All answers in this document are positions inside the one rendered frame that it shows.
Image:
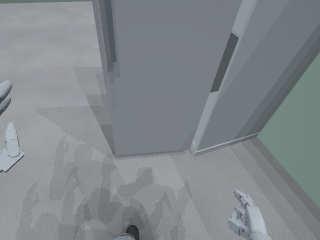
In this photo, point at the right robot hand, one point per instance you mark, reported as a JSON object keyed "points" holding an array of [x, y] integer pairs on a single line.
{"points": [[249, 221]]}

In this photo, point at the handle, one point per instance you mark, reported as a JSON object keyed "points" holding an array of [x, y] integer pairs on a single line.
{"points": [[110, 27]]}

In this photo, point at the left robot shin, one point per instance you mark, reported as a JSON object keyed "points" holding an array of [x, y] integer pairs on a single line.
{"points": [[126, 234]]}

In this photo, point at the left robot hand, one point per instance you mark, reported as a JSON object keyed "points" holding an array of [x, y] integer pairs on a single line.
{"points": [[10, 156]]}

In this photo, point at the left robot foot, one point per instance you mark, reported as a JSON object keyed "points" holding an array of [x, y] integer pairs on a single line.
{"points": [[133, 230]]}

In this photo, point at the fridge door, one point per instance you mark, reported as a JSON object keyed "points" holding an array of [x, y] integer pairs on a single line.
{"points": [[167, 56]]}

